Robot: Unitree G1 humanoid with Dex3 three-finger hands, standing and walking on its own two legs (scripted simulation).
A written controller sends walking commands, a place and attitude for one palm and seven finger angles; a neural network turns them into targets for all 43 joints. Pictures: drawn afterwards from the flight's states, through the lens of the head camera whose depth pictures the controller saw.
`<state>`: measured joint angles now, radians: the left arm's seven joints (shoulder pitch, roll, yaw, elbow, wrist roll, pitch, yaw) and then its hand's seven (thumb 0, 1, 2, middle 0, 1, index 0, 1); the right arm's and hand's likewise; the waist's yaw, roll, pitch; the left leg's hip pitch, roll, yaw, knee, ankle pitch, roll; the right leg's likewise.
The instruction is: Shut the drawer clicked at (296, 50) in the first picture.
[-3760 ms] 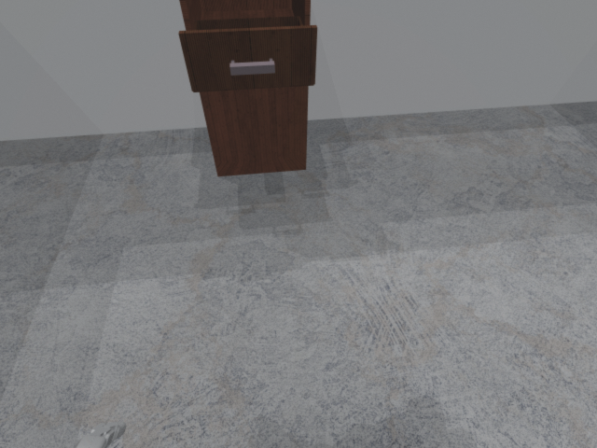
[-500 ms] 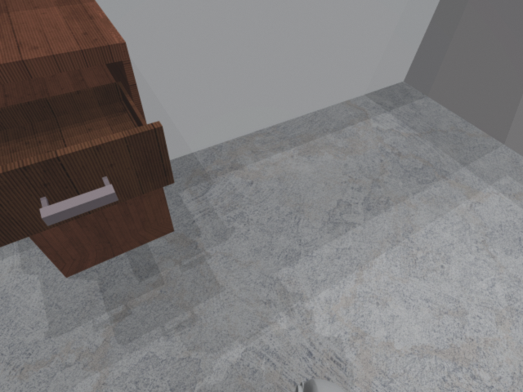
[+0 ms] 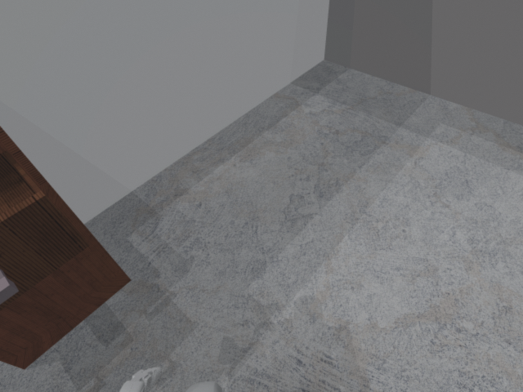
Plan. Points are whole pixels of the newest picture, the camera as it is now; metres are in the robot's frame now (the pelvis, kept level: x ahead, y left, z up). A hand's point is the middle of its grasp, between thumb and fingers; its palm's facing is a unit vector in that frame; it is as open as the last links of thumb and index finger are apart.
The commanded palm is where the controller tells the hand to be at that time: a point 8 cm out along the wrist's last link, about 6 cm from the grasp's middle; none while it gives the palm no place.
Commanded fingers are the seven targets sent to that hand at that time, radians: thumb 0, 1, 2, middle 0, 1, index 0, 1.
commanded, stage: turn to face it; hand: left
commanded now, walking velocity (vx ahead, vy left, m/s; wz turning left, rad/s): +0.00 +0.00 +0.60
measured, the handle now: out of the picture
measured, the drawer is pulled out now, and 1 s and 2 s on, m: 0.30 0.30 0.30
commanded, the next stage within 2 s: take the last steps up to it in 1.20 s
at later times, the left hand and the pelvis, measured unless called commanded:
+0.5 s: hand out of the picture -0.04 +0.26 -0.17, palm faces +0.35 -0.90 -0.25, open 7.4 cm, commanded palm none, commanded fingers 0.00 0.90 0.90 -0.20 -0.30 -0.20 -0.30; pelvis -0.03 +0.04 +0.01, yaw +18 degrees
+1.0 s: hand out of the picture -0.07 +0.18 -0.14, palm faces +0.57 -0.78 -0.28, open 7.4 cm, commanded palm none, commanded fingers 0.00 0.90 0.90 -0.20 -0.30 -0.20 -0.30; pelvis -0.03 -0.03 +0.01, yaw +36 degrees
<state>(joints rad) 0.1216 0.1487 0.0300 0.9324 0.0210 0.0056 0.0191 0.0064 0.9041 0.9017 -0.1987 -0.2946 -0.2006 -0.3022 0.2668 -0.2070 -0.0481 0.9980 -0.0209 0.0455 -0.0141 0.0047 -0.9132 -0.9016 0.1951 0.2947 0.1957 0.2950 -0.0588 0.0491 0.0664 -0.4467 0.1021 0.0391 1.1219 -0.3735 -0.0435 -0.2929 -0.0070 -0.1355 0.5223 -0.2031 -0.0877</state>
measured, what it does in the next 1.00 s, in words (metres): steps on the spot, turning left: left foot, then right foot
